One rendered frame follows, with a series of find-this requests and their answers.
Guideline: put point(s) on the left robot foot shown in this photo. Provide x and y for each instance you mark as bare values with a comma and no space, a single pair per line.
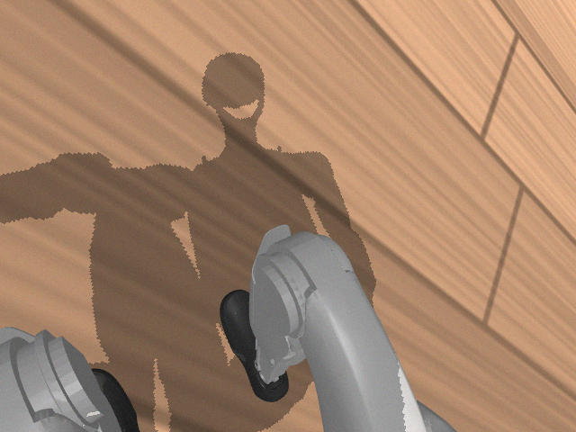
119,401

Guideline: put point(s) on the right robot hand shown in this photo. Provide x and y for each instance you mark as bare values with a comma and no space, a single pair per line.
433,422

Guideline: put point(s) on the right robot foot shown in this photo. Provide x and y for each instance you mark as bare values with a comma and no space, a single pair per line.
234,316

